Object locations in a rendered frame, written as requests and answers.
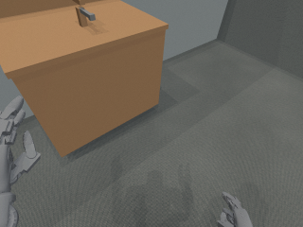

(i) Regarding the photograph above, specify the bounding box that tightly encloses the robot left hand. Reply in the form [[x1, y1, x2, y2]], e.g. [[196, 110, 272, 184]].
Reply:
[[0, 96, 41, 194]]

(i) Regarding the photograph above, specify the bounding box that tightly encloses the robot right hand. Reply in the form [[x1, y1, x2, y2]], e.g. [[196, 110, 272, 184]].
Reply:
[[217, 191, 253, 227]]

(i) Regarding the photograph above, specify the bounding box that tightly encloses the counter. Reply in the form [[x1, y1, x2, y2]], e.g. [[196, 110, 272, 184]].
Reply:
[[0, 0, 169, 157]]

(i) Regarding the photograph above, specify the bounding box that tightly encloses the tap lever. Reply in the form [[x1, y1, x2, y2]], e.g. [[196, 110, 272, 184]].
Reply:
[[79, 8, 96, 21]]

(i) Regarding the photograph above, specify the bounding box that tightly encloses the robot left forearm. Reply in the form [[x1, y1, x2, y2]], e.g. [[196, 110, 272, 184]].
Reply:
[[0, 192, 19, 227]]

